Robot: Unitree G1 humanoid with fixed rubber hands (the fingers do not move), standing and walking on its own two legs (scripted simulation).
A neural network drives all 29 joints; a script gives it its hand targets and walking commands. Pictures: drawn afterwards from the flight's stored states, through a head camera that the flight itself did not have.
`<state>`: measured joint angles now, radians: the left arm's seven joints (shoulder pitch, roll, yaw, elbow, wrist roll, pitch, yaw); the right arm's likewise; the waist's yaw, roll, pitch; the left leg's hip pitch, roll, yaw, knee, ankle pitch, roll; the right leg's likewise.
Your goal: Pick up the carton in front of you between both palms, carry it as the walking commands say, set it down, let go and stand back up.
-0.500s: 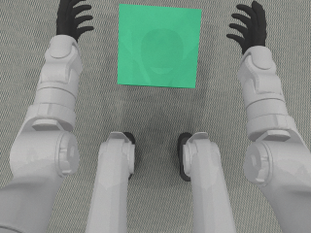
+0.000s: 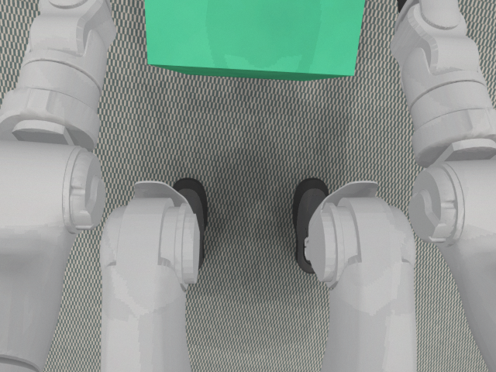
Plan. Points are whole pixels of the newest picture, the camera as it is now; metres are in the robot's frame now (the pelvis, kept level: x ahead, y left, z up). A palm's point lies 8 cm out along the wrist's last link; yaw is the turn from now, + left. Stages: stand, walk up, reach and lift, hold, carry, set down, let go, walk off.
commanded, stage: reach and lift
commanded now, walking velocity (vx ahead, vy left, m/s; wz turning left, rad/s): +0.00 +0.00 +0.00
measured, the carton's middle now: out of the picture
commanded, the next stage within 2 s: none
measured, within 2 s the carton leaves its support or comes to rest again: leaves its support in 0.78 s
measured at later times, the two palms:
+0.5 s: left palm out of the picture +0.55 +0.16 -0.18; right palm out of the picture +0.54 -0.15 -0.18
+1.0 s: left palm out of the picture +0.54 +0.16 -0.09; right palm out of the picture +0.54 -0.14 -0.08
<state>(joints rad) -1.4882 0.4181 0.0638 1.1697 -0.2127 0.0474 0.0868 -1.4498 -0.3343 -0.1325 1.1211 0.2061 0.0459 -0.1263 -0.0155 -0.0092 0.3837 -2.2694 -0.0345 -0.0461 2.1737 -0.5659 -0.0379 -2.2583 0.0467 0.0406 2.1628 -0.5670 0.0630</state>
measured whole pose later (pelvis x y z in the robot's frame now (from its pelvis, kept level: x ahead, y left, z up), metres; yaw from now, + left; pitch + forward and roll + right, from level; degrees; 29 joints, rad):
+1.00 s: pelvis +0.01 +0.00 +0.01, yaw +1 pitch +41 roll -1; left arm -1.24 0.18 0.25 0.82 -0.02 0.28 0.13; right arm -1.20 -0.12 -0.34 0.77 0.02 0.26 -0.15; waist -0.01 -0.02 0.06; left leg -2.28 -0.08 -0.07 2.14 -0.57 -0.07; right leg -2.27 0.10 0.07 2.13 -0.58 0.09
